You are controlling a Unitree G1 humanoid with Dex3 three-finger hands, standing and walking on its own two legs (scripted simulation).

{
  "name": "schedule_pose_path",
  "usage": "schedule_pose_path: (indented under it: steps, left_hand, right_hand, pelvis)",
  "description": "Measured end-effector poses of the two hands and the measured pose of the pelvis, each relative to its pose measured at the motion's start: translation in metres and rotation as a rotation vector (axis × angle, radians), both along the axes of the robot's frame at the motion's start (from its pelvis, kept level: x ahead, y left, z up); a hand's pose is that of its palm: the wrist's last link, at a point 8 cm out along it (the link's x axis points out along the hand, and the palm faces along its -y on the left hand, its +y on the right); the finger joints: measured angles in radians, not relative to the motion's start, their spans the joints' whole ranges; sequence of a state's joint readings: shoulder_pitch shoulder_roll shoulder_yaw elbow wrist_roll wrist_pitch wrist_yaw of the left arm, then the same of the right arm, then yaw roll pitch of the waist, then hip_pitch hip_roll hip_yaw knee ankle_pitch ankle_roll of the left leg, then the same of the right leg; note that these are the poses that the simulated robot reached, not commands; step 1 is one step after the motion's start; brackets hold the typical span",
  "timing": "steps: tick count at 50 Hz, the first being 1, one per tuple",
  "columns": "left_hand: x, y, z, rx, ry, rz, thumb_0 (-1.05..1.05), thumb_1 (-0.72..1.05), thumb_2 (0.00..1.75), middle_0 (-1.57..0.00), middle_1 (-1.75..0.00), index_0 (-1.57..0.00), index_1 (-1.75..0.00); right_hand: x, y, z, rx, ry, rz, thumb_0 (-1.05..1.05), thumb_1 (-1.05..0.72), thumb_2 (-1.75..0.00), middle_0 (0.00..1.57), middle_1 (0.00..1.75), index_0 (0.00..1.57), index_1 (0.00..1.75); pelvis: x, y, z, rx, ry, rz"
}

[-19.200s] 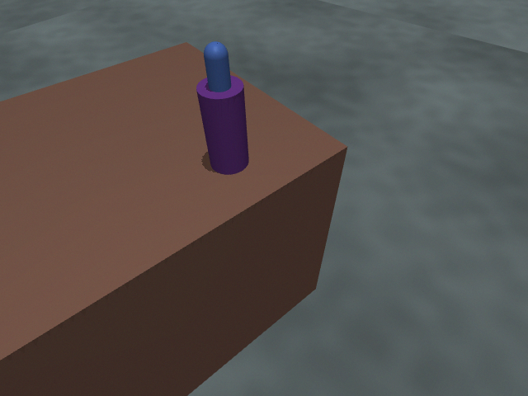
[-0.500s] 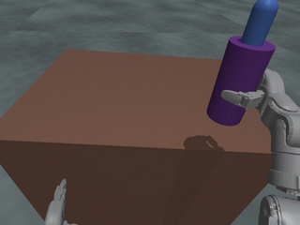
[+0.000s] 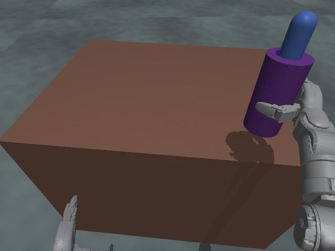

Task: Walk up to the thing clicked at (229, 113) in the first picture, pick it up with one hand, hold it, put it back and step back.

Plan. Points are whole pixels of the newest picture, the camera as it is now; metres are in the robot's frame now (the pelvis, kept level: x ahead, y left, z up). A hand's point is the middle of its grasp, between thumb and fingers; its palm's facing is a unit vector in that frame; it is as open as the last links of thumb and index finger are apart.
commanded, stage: crouch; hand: right
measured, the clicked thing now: (279, 79) +0.43 -0.20 +0.24
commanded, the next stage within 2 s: lower in 0.74 s
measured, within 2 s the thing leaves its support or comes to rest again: rests again in 1.32 s
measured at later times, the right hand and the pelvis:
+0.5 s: hand (272, 96) +0.48 -0.22 +0.16, palm faces +0.25 +0.97 +0.00, open 11.8 cm; pelvis +0.01 +0.00 +0.00, yaw +1 degrees
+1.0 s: hand (273, 99) +0.49 -0.24 +0.14, palm faces +0.25 +0.97 +0.00, open 11.8 cm; pelvis +0.02 -0.01 -0.01, yaw +1 degrees
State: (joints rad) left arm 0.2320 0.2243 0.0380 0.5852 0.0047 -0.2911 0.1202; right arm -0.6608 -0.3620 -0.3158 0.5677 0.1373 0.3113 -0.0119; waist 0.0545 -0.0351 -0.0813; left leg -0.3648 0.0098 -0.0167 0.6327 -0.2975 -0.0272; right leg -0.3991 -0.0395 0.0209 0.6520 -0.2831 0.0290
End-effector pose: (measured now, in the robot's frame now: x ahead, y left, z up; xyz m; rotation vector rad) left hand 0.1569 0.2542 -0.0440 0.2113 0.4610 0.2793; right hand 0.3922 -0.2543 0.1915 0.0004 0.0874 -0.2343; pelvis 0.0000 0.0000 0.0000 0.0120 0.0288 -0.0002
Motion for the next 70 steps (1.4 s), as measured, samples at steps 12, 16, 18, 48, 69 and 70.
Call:
schedule_pose_path:
  steps: [12,16,18,48,69,70]
  left_hand:
    - [-0.029,-0.003,-0.015,-0.025,0.123,-0.006,-0.01,-0.51,0.03,-0.06,-0.05,-0.07,-0.04]
    - [-0.03,-0.001,-0.014,-0.006,0.143,0.004,-0.01,-0.51,0.04,-0.06,-0.05,-0.07,-0.04]
    - [-0.026,0.003,-0.01,0.008,0.134,0.013,-0.01,-0.52,0.04,-0.06,-0.05,-0.07,-0.04]
    - [0.0,-0.001,-0.008,-0.001,0.167,0.01,-0.01,-0.53,0.05,-0.06,-0.04,-0.06,-0.04]
    - [-0.01,-0.006,-0.016,0.03,0.219,0.015,-0.01,-0.53,0.06,-0.06,-0.04,-0.05,-0.05]
    - [-0.011,-0.006,-0.017,0.028,0.217,0.017,-0.01,-0.53,0.06,-0.06,-0.04,-0.05,-0.05]
  right_hand:
    - [0.029,-0.017,-0.027,-0.022,0.011,-0.024,0.0,0.61,-1.06,0.59,0.98,0.62,1.0]
    - [0.037,-0.016,-0.035,-0.014,0.002,-0.02,0.0,0.61,-1.06,0.59,0.98,0.62,1.0]
    - [0.04,-0.015,-0.035,-0.006,-0.007,-0.016,0.0,0.61,-1.06,0.59,0.99,0.62,1.0]
    - [0.069,-0.031,-0.049,0.001,-0.043,-0.004,0.0,0.61,-1.06,0.59,0.99,0.62,1.0]
    - [0.071,-0.038,-0.104,0.001,-0.011,-0.013,0.0,0.61,-1.06,0.58,1.0,0.61,1.01]
    - [0.071,-0.038,-0.105,-0.001,-0.007,-0.015,0.0,0.61,-1.06,0.58,1.0,0.61,1.01]
  pelvis:
    - [-0.001,-0.002,-0.002,0.0,0.054,0.013]
    - [0.001,-0.003,-0.003,0.001,0.068,0.016]
    - [0.003,-0.003,-0.003,0.003,0.072,0.017]
    - [0.022,-0.007,-0.006,0.012,0.131,0.02]
    - [0.017,-0.011,-0.016,0.023,0.189,0.026]
    - [0.017,-0.011,-0.016,0.024,0.19,0.026]
